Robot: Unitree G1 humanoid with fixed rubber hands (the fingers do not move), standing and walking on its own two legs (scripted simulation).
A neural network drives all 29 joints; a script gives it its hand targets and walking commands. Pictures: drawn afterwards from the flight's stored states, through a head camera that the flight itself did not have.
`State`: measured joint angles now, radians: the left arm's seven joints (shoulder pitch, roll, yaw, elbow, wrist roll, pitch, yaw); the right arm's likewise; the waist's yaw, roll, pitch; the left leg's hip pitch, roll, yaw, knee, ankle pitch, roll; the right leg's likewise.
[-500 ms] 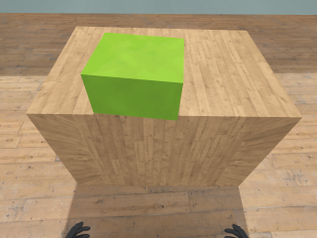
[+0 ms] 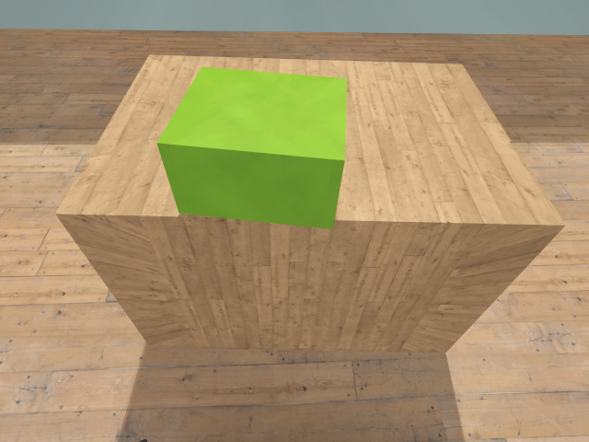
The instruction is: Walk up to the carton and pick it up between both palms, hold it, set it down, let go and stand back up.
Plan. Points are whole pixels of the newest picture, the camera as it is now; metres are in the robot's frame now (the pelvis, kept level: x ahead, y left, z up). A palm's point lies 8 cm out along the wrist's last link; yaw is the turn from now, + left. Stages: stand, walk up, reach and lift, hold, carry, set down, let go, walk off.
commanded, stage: walk up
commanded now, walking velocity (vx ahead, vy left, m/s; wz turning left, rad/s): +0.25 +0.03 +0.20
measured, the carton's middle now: (264, 144) +0.65 +0.07 +0.02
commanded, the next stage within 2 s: none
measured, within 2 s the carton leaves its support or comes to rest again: neither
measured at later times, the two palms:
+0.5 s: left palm (91, 419) +0.17 +0.30 -0.13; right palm out of the picture +0.10 -0.17 -0.10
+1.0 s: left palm (109, 399) +0.20 +0.29 -0.14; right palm (395, 432) +0.17 -0.15 -0.13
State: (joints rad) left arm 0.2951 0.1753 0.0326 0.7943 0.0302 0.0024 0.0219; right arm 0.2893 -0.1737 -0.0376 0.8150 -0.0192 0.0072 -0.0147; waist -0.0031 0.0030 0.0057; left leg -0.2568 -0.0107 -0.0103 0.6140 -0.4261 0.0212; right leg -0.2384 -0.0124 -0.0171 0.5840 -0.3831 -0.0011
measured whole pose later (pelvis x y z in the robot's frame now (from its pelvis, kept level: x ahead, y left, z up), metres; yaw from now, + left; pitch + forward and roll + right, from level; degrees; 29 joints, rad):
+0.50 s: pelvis +0.12 +0.06 +0.02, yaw +2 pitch +0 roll -2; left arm 0.23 0.22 0.05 0.90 0.01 0.00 -0.02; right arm 0.42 -0.15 -0.02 0.92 -0.02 -0.06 -0.02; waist -0.01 -0.04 0.06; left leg -0.09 0.02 0.07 0.36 -0.27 0.04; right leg -0.50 -0.05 -0.02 0.84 -0.21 0.00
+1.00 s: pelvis +0.17 +0.07 +0.01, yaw +2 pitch -2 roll +0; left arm 0.22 0.17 0.02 1.02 0.00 0.02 0.03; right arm 0.32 -0.13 0.00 1.07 -0.02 0.01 -0.04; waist 0.00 -0.02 0.02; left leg -0.18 0.00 0.01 0.51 -0.30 0.01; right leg -0.26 0.02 -0.06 0.46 -0.17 -0.04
